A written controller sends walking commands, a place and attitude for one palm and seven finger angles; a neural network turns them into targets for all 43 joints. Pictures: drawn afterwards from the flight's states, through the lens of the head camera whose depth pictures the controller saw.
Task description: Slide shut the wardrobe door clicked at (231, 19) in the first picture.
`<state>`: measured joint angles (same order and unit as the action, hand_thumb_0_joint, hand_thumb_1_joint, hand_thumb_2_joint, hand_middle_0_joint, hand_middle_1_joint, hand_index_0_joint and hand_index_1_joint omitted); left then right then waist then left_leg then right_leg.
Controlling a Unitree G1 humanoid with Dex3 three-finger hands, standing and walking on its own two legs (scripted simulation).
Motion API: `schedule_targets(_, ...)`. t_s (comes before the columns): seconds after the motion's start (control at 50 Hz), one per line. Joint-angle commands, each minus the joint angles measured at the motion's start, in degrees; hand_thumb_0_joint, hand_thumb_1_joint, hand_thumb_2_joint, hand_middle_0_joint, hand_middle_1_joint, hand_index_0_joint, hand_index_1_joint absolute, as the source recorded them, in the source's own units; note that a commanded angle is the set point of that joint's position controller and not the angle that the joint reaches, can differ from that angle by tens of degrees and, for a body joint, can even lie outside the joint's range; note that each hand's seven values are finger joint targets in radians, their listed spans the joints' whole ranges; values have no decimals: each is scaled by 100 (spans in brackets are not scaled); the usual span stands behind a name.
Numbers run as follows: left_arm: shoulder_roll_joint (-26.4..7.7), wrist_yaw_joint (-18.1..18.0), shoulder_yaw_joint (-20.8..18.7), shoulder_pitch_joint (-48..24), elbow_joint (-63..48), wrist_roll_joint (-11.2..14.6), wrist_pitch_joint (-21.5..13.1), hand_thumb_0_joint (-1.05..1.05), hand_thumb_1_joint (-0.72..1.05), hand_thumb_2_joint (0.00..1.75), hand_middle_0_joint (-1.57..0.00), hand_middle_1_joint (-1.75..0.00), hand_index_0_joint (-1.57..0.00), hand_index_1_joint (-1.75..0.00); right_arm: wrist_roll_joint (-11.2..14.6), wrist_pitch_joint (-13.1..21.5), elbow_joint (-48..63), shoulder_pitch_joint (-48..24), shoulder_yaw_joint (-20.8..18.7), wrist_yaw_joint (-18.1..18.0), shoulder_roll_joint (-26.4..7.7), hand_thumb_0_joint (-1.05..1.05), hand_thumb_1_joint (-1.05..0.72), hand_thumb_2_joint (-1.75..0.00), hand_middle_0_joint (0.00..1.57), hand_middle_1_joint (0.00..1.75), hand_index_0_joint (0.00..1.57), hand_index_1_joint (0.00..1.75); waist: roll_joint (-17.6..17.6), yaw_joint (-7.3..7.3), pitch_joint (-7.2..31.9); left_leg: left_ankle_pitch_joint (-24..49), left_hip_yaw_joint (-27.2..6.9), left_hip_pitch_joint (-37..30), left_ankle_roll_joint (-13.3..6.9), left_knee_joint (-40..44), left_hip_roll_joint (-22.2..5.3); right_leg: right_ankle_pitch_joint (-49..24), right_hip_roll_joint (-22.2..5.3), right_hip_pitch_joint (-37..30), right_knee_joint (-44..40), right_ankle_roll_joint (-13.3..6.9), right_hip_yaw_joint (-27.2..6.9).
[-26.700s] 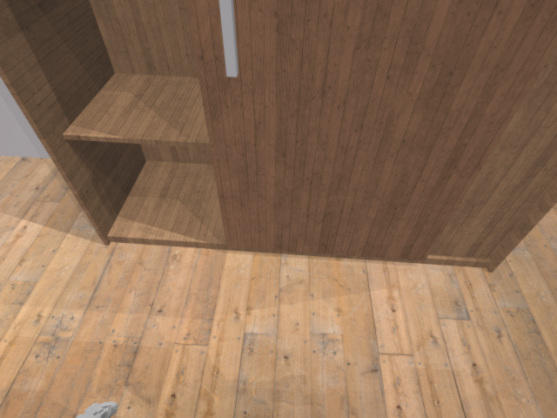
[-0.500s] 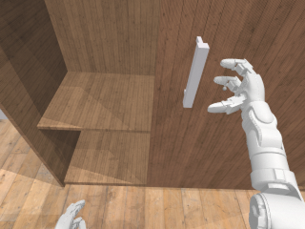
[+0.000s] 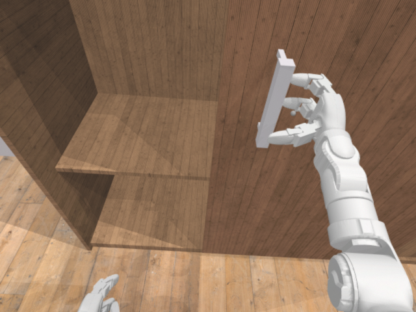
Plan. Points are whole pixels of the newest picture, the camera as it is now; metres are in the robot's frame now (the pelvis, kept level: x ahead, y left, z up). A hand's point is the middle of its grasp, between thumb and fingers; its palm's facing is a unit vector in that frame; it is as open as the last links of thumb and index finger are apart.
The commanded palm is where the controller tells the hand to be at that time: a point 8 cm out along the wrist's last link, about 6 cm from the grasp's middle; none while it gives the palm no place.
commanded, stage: feel for the door with the fingertips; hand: right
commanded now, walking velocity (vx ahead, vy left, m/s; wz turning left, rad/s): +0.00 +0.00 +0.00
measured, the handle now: (270, 101) +0.48 -0.07 +0.18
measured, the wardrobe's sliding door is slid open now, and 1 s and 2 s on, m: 0.53 0.53 0.53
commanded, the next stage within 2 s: slide the fingers in behind the handle in 0.06 s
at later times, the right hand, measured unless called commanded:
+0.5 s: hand (293, 113) +0.44 -0.11 +0.19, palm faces -0.03 +1.00 +0.00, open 13.9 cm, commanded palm +0.42 -0.16 +0.18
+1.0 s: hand (284, 117) +0.43 -0.09 +0.18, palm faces -0.05 +1.00 +0.01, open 14.0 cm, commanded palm +0.41 -0.14 +0.18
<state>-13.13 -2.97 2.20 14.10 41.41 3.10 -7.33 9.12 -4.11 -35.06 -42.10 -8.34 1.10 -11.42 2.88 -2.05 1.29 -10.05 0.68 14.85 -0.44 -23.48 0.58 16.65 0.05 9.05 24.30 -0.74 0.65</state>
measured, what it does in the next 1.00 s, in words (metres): stands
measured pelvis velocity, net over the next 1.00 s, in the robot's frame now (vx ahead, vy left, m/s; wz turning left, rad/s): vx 0.01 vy -0.01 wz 0.00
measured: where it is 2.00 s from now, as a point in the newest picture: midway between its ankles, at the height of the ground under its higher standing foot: outside the picture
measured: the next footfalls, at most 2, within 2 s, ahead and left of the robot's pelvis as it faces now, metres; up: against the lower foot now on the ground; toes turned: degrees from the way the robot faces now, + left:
none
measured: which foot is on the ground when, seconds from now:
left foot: down 0.00-1.00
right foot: down 0.00-1.00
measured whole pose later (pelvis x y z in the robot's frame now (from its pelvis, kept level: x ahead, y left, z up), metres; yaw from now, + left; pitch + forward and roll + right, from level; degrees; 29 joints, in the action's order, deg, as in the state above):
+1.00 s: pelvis +0.01 -0.01 +0.00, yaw +0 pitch +2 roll +1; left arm -12.8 -2.5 1.8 13.6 41.2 2.9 -7.7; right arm 9.1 -5.4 -30.7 -39.6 -5.3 -0.6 -7.7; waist 2.7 -1.3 1.6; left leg -11.0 0.7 14.7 0.1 -23.9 0.1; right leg 17.6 0.6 8.9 24.7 -1.3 0.6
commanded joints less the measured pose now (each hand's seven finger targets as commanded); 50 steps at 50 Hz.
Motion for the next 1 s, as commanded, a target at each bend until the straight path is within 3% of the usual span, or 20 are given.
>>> schedule_targets(0.0, -694, -24, -230, -229, -675, 6, -235, 0, 90, 90, -20, -30, -20, -30, 22, 399, 1017, -2985, -84, 48, -737, 0, 50, -30, 30, 120, 30, 120, -320, -57, 1681, 1439, 71, -905, -91, 85, -41, -1732, -34, -150, -181, -71, 14)
schedule_targets(0.04, -701, -39, -230, -162, -600, -3, -229, 0, 90, 90, -20, -30, -20, -30, 9, 425, 884, -3366, -44, 22, -752, 0, 50, -30, 30, 120, 30, 120, -394, -151, 1636, 1327, 69, -794, -69, 106, -39, -1600, -24, -106, -170, -79, 9)
schedule_targets(0.08, -725, -28, -252, -80, -547, -22, -241, 0, 90, 90, -20, -30, -20, -30, -22, 516, 790, -3454, -118, -24, -860, 0, 50, -30, 30, 120, 30, 120, -526, -133, 1723, 1386, 79, -862, -80, 71, -46, -1700, -33, -106, -138, -90, -19)
schedule_targets(0.16, -708, -22, -252, 5, -461, -30, -272, 0, 90, 90, -20, -30, -20, -30, -25, 605, 497, -3766, -17, -5, -706, 0, 50, -30, 30, 120, 30, 120, -429, -221, 1724, 1410, 71, -710, -74, 43, -46, -1685, -13, -140, -102, -86, -32)
schedule_targets(0.18, -737, -18, -279, 37, -445, -30, -255, 0, 90, 90, -20, -30, -20, -30, -36, 648, 420, -3573, -98, -14, -810, 0, 50, -30, 30, 120, 30, 120, -577, -165, 1783, 1336, 85, -796, -80, 41, -46, -1670, -30, -94, -103, -91, -36)
schedule_targets(0.24, -718, -3, -258, 25, -471, -18, -292, 0, 90, 90, -20, -30, -20, -30, -25, 729, 428, -3541, -26, 43, -714, 0, 50, -30, 30, 120, 30, 120, -322, -143, 1796, 1309, 74, -750, -101, 28, -48, -1629, -19, -113, -131, -73, -49)
schedule_targets(0.32, -748, -7, -258, 3, -515, -5, -291, 0, 90, 90, -20, -30, -20, -30, 23, 771, 334, -3314, -198, 92, -868, 0, 50, -30, 30, 120, 30, 120, -581, -102, 1681, 1201, 76, -800, -84, 51, -43, -1489, -37, 30, -166, -93, -34)
schedule_targets(0.4, -743, 2, -254, -19, -572, -5, -315, 0, 90, 90, -20, -30, -20, -30, -6, 792, 407, -3180, -220, 91, -892, 0, 50, -30, 30, 120, 30, 120, -413, -50, 1588, 1092, 81, -775, -101, 49, -50, -1440, -53, 56, -209, -79, -51)
schedule_targets(0.46, -721, 6, -252, -47, -623, 16, -337, 0, 90, 90, -20, -30, -20, -30, 9, 747, 567, -3149, -72, 97, -712, 0, 50, -30, 30, 120, 30, 120, -434, -73, 1606, 1052, 83, -724, -96, 55, -39, -1400, -62, 20, -207, -75, -50)
schedule_targets(0.48, -734, 11, -261, -56, -632, -1, -335, 0, 90, 90, -20, -30, -20, -30, -5, 746, 559, -3001, -161, 71, -794, 0, 50, -30, 30, 120, 30, 120, -363, -2, 1626, 1023, 97, -782, -112, 42, -56, -1441, -71, 23, -222, -64, -49)
schedule_targets(0.54, -722, 7, -249, -92, -680, 2, -350, 0, 90, 90, -20, -30, -20, -30, 34, 707, 899, -3010, -173, 50, -800, 0, 50, -30, 30, 120, 30, 120, -535, -29, 1733, 1167, 85, -860, -92, 49, -37, -1521, -76, -35, -223, -74, -42)
schedule_targets(0.6, -698, -5, -248, -160, -718, -24, -364, 0, 90, 90, -20, -30, -20, -30, 12, 737, 1247, -2969, -364, -12, -1016, 0, 50, -30, 30, 120, 30, 120, -339, 37, 1851, 1317, 52, -990, -95, 32, -49, -1678, -76, -112, -207, -77, -14)
schedule_targets(0.62, -686, -3, -242, -156, -718, -22, -368, 0, 90, 90, -20, -30, -20, -30, 8, 736, 1286, -2977, -309, -19, -963, 0, 50, -30, 30, 120, 30, 120, -438, 23, 1848, 1304, 64, -1015, -86, 34, -43, -1652, -79, -96, -221, -68, -20)
schedule_targets(0.66, -651, 4, -245, -208, -750, -18, -400, 0, 90, 90, -20, -30, -20, -30, -3, 734, 1547, -2999, -125, -19, -750, 0, 50, -30, 30, 120, 30, 120, -209, 4, 1897, 1440, 66, -974, -101, 3, -42, -1818, -80, -237, -192, -51, -8)
schedule_targets(0.68, -677, 8, -251, -197, -738, -26, -384, 0, 90, 90, -20, -30, -20, -30, -17, 701, 1440, -2779, -205, -40, -848, 0, 50, -30, 30, 120, 30, 120, -340, 54, 1906, 1433, 80, -1046, -109, -2, -47, -1845, -88, -193, -179, -49, -30)
schedule_targets(0.72, -672, -2, -241, -194, -700, -9, -368, 0, 90, 90, -20, -30, -20, -30, 7, 595, 1381, -2852, -64, -36, -673, 0, 50, -30, 30, 120, 30, 120, -426, -39, 1723, 1426, 92, -913, -90, 36, -23, -1796, -92, -178, -200, -51, -24)
schedule_targets(0.82, -628, 19, -243, -282, -773, -19, -354, 0, 90, 90, -20, -30, -20, -30, 19, 449, 1728, -2598, 17, -62, -497, 0, 50, -30, 30, 120, 30, 120, -229, 40, 1941, 1736, 115, -1042, -112, -28, -36, -2159, -77, -331, -155, -17, -5)
schedule_targets(0.86, -639, 23, -255, -283, -760, -11, -337, 0, 90, 90, -20, -30, -20, -30, 53, 366, 1742, -2491, 29, -80, -451, 0, 50, -30, 30, 120, 30, 120, -546, 16, 1897, 1858, 135, -1049, -93, -28, -25, -2235, -94, -322, -130, -27, -3)
schedule_targets(0.92, -620, 32, -242, -321, -751, -15, -282, 0, 90, 90, -20, -30, -20, -30, 21, 252, 1720, -2633, 273, -147, -170, 0, 50, -30, 30, 120, 30, 120, -464, -43, 1705, 1745, 147, -878, -91, -17, -24, -2158, -84, -319, -127, -27, -11)
schedule_targets(0.98, -624, 24, -230, -381, -768, -55, -215, 0, 90, 90, -20, -30, -20, -30, -12, 193, 1825, -2477, -12, -269, -465, 0, 50, -30, 30, 120, 30, 120, -390, 86, 1827, 1762, 140, -1051, -108, -36, -51, -2213, -58, -275, -124, -19, -6)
